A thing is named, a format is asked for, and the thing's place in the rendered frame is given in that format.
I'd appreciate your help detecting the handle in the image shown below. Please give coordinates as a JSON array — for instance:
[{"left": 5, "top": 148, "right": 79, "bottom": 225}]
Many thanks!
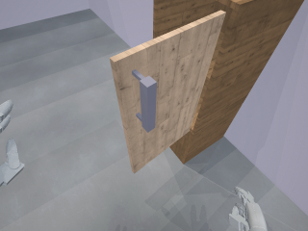
[{"left": 132, "top": 69, "right": 157, "bottom": 133}]

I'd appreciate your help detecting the right robot hand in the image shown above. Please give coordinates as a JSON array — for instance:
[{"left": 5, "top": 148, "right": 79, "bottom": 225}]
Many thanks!
[{"left": 229, "top": 187, "right": 268, "bottom": 231}]

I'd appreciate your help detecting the cupboard door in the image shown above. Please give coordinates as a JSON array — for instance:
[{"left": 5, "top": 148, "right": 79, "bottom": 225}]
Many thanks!
[{"left": 110, "top": 10, "right": 226, "bottom": 174}]

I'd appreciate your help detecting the left robot hand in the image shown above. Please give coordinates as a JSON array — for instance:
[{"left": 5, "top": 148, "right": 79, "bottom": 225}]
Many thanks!
[{"left": 0, "top": 99, "right": 25, "bottom": 187}]

